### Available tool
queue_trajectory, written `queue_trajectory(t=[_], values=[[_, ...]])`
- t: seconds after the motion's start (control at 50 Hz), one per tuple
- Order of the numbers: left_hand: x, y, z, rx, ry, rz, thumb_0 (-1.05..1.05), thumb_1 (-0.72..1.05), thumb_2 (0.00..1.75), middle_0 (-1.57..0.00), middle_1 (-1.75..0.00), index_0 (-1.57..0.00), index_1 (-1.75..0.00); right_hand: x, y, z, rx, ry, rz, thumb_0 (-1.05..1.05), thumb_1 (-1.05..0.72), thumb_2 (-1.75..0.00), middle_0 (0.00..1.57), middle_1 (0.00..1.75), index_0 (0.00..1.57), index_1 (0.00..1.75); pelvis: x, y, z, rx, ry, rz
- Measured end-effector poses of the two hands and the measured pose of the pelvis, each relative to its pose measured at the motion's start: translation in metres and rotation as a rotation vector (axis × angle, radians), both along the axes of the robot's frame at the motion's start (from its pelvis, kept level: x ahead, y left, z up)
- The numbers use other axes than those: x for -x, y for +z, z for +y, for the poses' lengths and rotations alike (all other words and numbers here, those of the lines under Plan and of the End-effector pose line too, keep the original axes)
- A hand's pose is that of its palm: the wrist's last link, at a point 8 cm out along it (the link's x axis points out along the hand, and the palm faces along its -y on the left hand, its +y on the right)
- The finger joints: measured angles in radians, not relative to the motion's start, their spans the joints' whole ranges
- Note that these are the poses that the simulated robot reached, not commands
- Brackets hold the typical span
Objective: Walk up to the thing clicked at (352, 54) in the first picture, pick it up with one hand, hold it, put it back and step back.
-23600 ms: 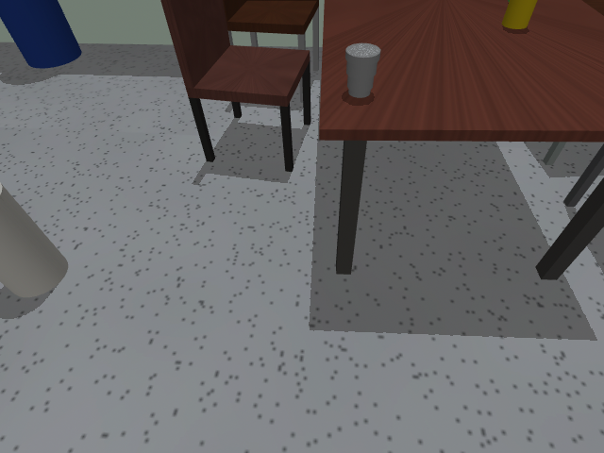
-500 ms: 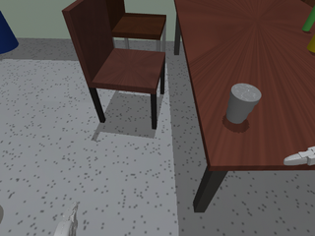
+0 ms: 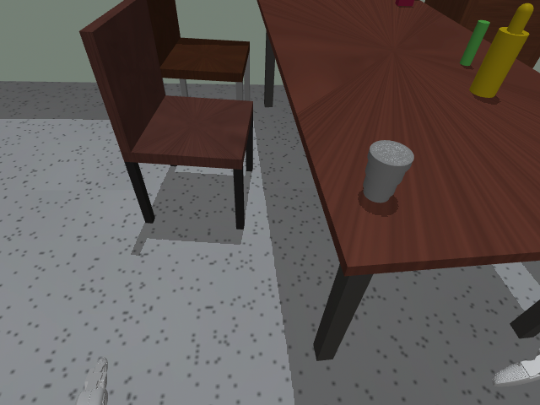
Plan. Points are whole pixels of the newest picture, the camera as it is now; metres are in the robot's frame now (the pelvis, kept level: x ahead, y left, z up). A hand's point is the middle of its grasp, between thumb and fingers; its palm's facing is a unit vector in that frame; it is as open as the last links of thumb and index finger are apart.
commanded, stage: sink last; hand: right
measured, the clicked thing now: (383, 174) +0.55 -0.25 +0.04
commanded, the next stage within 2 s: home in 0.14 s
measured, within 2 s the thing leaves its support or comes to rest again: neither
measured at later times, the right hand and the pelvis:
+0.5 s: hand (493, 313) +0.21 -0.27 +0.09, palm faces +0.37 +0.84 -0.39, open 17.4 cm; pelvis +0.02 +0.00 +0.01, yaw +1 degrees
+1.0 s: hand (380, 378) +0.20 -0.17 -0.10, palm faces +0.07 +0.98 -0.20, open 17.5 cm; pelvis +0.02 +0.00 +0.00, yaw +2 degrees
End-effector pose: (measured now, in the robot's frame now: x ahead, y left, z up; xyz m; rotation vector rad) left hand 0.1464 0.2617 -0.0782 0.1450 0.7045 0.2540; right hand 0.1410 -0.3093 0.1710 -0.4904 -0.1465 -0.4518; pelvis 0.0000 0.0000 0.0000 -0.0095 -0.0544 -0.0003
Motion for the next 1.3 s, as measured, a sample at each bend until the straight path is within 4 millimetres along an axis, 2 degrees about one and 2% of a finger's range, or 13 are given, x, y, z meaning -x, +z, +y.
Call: queue_trajectory(t=[0.12,0.24,0.32,0.38,0.48,0.54,0.66,0.74,0.84,0.94,1.02,1.14,1.3], values=[[0.009,0.001,0.012,-0.032,-0.003,0.021,-0.01,-0.53,0.04,-0.06,-0.05,-0.06,-0.05,-0.003,0.0,-0.004,0.029,-0.004,-0.016,-0.01,0.56,-0.04,0.06,0.05,0.06,0.05,0.004,0.002,0.006,0.003,0.005,-0.006],[0.009,0.0,0.017,-0.041,0.012,0.044,-0.01,-0.53,0.05,-0.06,-0.05,-0.06,-0.05,-0.011,-0.004,-0.014,0.04,-0.02,-0.01,-0.01,0.54,-0.05,0.06,0.05,0.06,0.05,0.0,0.003,0.008,0.003,0.009,-0.003],[0.001,0.003,0.01,-0.037,-0.008,0.032,-0.01,-0.5,0.08,-0.07,-0.07,-0.07,-0.07,-0.018,-0.008,-0.016,0.034,-0.017,-0.002,-0.01,0.53,-0.05,0.06,0.05,0.06,0.05,-0.004,0.004,0.007,0.003,0.011,0.002],[-0.009,0.005,-0.005,-0.014,-0.05,0.012,-0.01,-0.42,0.16,-0.09,-0.1,-0.09,-0.1,-0.023,-0.018,-0.014,0.01,-0.007,0.024,-0.01,0.53,-0.06,0.06,0.05,0.06,0.05,-0.009,0.005,0.006,0.004,0.011,0.006],[-0.025,0.003,-0.039,0.055,-0.115,0.002,-0.01,-0.17,0.37,-0.12,-0.16,-0.12,-0.16,-0.029,-0.055,-0.004,-0.095,0.01,0.133,-0.01,0.53,-0.06,0.06,0.05,0.06,0.05,-0.014,0.006,0.004,0.005,0.013,0.013],[-0.03,0.001,-0.048,0.077,-0.123,0.008,0.0,0.03,0.49,-0.14,-0.18,-0.14,-0.19,-0.029,-0.085,0.007,-0.177,0.025,0.237,-0.01,0.53,-0.07,0.06,0.05,0.06,0.05,-0.017,0.006,0.001,0.006,0.01,0.02],[-0.028,-0.001,-0.039,0.041,-0.105,0.049,0.0,0.46,0.68,-0.17,-0.24,-0.17,-0.24,-0.025,-0.143,0.032,-0.321,0.049,0.447,-0.01,0.54,-0.06,0.06,0.05,0.06,0.05,-0.021,0.006,-0.002,0.006,0.01,0.029],[-0.028,0.0,-0.035,0.012,-0.101,0.072,0.0,0.68,0.79,-0.19,-0.26,-0.19,-0.27,-0.026,-0.178,0.05,-0.389,0.074,0.567,-0.01,0.56,-0.05,0.06,0.05,0.05,0.05,-0.022,0.006,-0.002,0.004,0.014,0.037],[-0.028,0.0,-0.037,0.011,-0.094,0.088,0.01,0.82,0.85,-0.2,-0.28,-0.2,-0.28,-0.029,-0.217,0.076,-0.448,0.125,0.72,-0.01,0.56,-0.05,0.06,0.05,0.05,0.05,-0.023,0.006,-0.002,0.003,0.019,0.05],[-0.02,-0.007,-0.034,-0.003,-0.104,0.142,0.01,0.87,0.88,-0.2,-0.29,-0.2,-0.29,-0.032,-0.241,0.087,-0.481,0.108,0.809,-0.01,0.56,-0.05,0.06,0.05,0.05,0.05,-0.024,0.004,-0.002,0.0,0.027,0.059],[-0.009,-0.014,-0.029,-0.008,-0.089,0.199,0.01,0.89,0.89,-0.2,-0.29,-0.2,-0.3,-0.038,-0.25,0.089,-0.483,0.095,0.851,-0.01,0.55,-0.05,0.06,0.05,0.05,0.05,-0.025,0.003,-0.002,0.0,0.032,0.067],[0.005,-0.019,-0.022,-0.004,-0.055,0.248,0.01,0.9,0.89,-0.2,-0.3,-0.2,-0.3,-0.05,-0.247,0.088,-0.459,0.093,0.847,-0.01,0.55,-0.05,0.06,0.05,0.05,0.05,-0.028,0.003,-0.002,0.001,0.038,0.069],[0.007,-0.02,-0.017,0.011,-0.029,0.258,0.01,0.91,0.89,-0.2,-0.3,-0.2,-0.3,-0.053,-0.247,0.092,-0.452,0.101,0.86,-0.01,0.56,-0.04,0.05,0.04,0.05,0.04,-0.029,0.004,-0.001,0.003,0.046,0.067]])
